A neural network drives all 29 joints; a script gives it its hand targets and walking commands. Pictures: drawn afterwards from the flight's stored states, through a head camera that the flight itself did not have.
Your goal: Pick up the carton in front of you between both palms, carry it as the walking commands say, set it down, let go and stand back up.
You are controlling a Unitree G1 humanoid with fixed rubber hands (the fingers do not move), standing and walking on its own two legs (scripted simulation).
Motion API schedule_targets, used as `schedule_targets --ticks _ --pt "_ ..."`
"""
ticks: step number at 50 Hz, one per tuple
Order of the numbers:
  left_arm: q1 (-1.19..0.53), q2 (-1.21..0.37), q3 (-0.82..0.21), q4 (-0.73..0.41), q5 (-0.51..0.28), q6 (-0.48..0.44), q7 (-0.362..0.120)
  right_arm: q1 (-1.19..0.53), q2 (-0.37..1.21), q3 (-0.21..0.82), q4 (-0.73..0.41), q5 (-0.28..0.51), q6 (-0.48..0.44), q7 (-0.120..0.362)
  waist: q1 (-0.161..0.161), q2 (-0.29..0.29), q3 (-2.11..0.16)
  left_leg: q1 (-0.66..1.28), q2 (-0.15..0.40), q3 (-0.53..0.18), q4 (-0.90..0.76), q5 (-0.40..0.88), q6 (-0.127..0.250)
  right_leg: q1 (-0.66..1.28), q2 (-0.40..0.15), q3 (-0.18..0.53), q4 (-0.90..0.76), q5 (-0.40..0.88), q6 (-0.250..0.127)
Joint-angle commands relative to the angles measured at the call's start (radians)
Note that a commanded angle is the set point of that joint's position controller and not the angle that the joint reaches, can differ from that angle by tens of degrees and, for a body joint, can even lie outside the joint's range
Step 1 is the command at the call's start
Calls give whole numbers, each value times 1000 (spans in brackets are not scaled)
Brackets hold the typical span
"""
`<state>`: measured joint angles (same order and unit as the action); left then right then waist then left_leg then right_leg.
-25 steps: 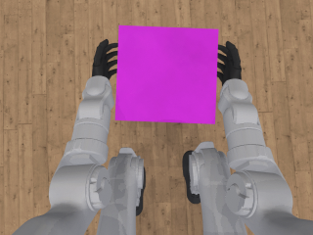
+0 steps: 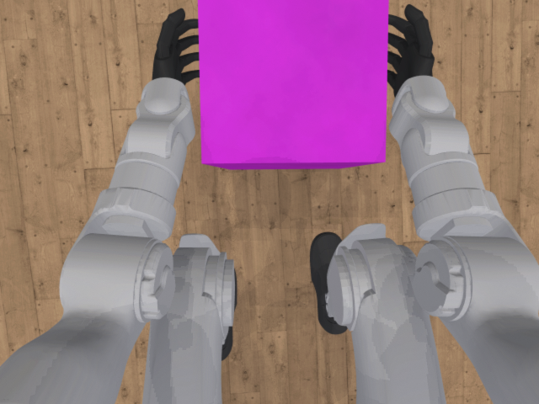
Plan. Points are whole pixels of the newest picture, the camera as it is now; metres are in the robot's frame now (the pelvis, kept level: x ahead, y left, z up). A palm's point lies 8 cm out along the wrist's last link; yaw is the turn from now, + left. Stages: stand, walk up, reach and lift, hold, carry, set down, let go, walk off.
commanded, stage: set down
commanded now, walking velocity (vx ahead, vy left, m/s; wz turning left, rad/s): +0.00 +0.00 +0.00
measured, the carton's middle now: (287, 99) +0.50 -0.04 -0.23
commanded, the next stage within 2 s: none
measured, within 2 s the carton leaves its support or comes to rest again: rests again in 0.58 s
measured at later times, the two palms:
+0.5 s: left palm (174, 88) +0.51 +0.12 -0.17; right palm (406, 81) +0.50 -0.19 -0.16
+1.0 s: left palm (172, 92) +0.51 +0.12 -0.19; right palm (408, 91) +0.50 -0.20 -0.17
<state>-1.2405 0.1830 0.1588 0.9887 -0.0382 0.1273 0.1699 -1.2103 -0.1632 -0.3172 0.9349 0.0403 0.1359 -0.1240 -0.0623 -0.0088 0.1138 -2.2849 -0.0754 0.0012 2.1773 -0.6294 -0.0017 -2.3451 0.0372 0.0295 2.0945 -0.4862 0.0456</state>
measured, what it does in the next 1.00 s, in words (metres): stands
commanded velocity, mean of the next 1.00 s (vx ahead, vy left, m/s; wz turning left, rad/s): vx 0.00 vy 0.00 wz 0.00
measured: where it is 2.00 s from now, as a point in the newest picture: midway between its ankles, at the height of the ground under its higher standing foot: (275, 312)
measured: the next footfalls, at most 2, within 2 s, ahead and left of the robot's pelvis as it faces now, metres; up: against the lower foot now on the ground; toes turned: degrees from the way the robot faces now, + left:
none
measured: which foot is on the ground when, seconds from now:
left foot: down 0.00-1.00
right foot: down 0.00-1.00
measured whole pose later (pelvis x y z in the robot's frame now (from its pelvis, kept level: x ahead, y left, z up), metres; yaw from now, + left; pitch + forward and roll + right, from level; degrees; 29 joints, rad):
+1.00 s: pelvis -0.01 -0.01 -0.01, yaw +0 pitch +37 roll -1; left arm -1.37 0.23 0.20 1.15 0.07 0.04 0.05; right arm -1.34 -0.26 -0.33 1.20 0.03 0.01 -0.05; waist -0.04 -0.04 0.28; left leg -2.26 -0.08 -0.03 2.23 -0.61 -0.03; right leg -2.32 0.04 0.01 2.14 -0.46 0.03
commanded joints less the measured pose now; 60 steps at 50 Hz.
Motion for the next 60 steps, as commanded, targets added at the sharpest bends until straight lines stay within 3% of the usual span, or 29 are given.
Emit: schedule_targets --ticks 1,13,18,32,42,45,47,49,51,56,60 --pt "-572 -904 -340 -176 -47 -40 -244 -495 958 368 -88 52 -8 260 36 84 -1119 542 -84 10 -229 373 -3 627 92 -96 -69 329 -11" --pt "-634 -822 -283 -99 -35 -62 -260 -519 909 280 27 21 -27 265 23 81 -969 437 -77 17 -212 261 7 563 87 -90 -55 242 -22" --pt "-643 -790 -270 -74 -19 -67 -259 -532 879 254 79 29 -37 270 33 110 -907 402 -68 22 -205 250 9 535 88 -79 -48 234 -30" --pt "-522 -643 -139 60 77 -52 -281 -502 724 176 167 -24 -43 270 60 53 -680 281 -57 3 -200 171 31 476 82 -58 -59 160 -42" --pt "-460 -530 -82 108 131 -52 -279 -456 606 127 192 -44 -54 256 77 50 -613 262 -41 -1 -194 157 30 464 76 -48 -63 142 -38" --pt "-442 -414 -60 105 136 -67 -253 -423 487 98 206 -39 -74 227 72 53 -634 290 -28 0 -194 161 16 479 67 -54 -60 142 -24" --pt "-370 -133 8 105 136 -88 -192 -327 201 33 230 -36 -105 164 68 54 -656 323 -7 4 -197 160 -3 501 48 -56 -62 144 -7" --pt "-278 228 42 104 96 -114 -100 -218 -157 15 238 8 -145 69 67 67 -684 373 17 6 -204 155 -23 540 18 -53 -70 146 7" --pt "-290 263 11 103 19 -132 -67 -234 -232 47 236 82 -171 30 58 78 -729 397 30 -13 -204 182 -22 549 2 -48 -67 163 3" --pt "-374 219 -143 4 -150 -156 -89 -294 -247 160 178 210 -214 29 -6 106 -832 446 51 -37 -169 293 -24 557 -25 -38 -36 296 -20" --pt "-331 244 -174 -42 -206 -145 -96 -256 -282 170 99 236 -211 27 -29 96 -956 509 52 -27 -162 324 -35 651 -29 -48 -41 338 -21"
